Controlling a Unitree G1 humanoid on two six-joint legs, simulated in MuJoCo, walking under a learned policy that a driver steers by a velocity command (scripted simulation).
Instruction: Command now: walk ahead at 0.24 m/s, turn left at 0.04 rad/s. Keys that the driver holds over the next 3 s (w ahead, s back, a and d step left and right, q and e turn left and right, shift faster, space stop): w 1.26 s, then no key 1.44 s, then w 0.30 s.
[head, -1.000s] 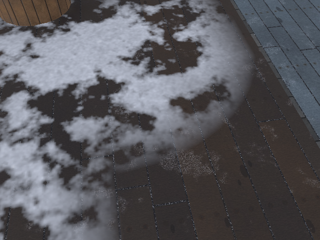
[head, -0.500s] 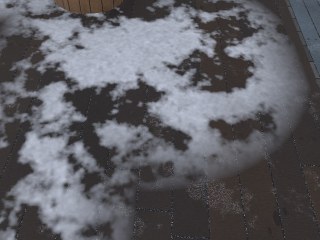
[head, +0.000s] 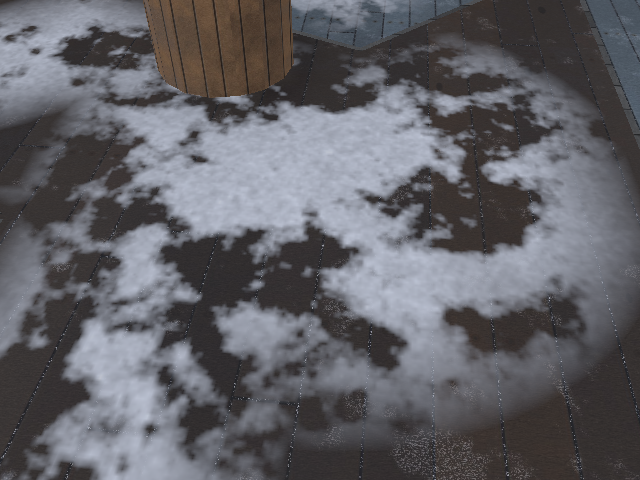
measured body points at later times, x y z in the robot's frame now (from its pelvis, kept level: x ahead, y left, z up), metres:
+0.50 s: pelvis +0.18 +0.04 +0.00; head +0.21 +0.04 +0.45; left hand +0.36 +0.27 -0.12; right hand +0.09 -0.20 -0.14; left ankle +0.05 +0.11 -0.74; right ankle +0.33 -0.08 -0.70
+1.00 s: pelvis +0.46 +0.00 +0.00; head +0.49 +0.00 +0.45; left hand +0.40 +0.24 -0.14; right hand +0.61 -0.23 -0.13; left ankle +0.63 +0.16 -0.69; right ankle +0.39 -0.06 -0.74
